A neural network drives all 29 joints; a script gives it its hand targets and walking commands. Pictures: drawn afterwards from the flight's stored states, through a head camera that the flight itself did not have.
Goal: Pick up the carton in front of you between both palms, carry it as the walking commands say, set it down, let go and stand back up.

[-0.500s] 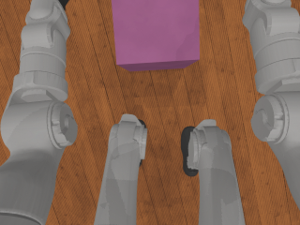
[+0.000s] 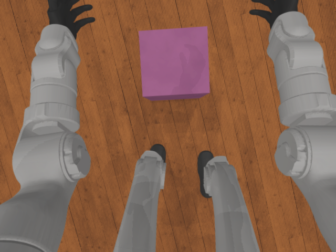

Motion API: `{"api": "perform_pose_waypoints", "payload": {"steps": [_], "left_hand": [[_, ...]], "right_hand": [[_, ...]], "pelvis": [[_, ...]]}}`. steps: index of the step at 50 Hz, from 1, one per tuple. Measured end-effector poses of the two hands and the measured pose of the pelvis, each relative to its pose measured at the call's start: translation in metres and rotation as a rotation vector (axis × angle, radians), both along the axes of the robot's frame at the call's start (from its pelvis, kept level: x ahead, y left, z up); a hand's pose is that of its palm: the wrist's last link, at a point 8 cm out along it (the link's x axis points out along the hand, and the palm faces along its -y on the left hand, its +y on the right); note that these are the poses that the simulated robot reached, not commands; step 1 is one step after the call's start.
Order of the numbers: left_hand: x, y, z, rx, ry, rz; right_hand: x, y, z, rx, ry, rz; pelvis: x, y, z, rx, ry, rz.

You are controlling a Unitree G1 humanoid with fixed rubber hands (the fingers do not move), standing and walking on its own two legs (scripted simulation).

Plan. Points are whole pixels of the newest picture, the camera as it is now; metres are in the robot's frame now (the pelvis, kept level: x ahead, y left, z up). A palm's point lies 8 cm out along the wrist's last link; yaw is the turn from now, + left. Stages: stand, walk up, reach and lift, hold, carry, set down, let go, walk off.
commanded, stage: set down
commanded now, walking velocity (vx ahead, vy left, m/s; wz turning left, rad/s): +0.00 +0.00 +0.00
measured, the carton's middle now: (174, 70) +0.53 +0.05 -0.48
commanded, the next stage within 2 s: let go in 0.04 s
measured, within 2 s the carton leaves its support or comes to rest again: neither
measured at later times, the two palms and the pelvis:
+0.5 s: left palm (20, 76) +0.41 +0.26 +0.01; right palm (335, 72) +0.44 -0.17 +0.00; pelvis +0.05 +0.01 +0.12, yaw +1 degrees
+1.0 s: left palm out of the picture +0.25 +0.23 +0.10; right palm out of the picture +0.28 -0.24 +0.10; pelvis +0.10 -0.01 +0.17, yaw +2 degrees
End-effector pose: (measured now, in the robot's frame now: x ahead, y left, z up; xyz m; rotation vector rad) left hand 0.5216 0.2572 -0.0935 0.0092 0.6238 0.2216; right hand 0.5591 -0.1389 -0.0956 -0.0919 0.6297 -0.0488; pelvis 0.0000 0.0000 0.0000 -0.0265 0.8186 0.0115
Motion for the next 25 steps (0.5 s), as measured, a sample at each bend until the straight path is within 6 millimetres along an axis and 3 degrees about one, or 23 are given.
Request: {"api": "perform_pose_waypoints", "payload": {"steps": [6, 10, 16, 25], "left_hand": [[-0.003, 0.0, 0.027, 0.012, 0.013, -0.017], [-0.015, -0.001, 0.037, 0.04, 0.048, -0.056], [-0.053, 0.001, 0.055, 0.088, 0.116, -0.121], [-0.11, 0.006, 0.101, 0.093, 0.143, -0.135]], "right_hand": [[-0.005, -0.002, 0.027, -0.014, 0.012, 0.006], [-0.02, -0.005, 0.039, -0.055, 0.038, 0.011], [-0.064, -0.016, 0.057, -0.103, 0.087, 0.009], [-0.119, -0.032, 0.098, -0.1, 0.108, 0.028]], "pelvis": [[0.006, 0.002, 0.03, 0.0, -0.009, 0.0], [0.013, 0.003, 0.05, 0.0, -0.022, 0.0], [0.03, 0.007, 0.081, 0.001, -0.08, 0.001], [0.054, 0.009, 0.116, 0.007, -0.198, 0.006]]}}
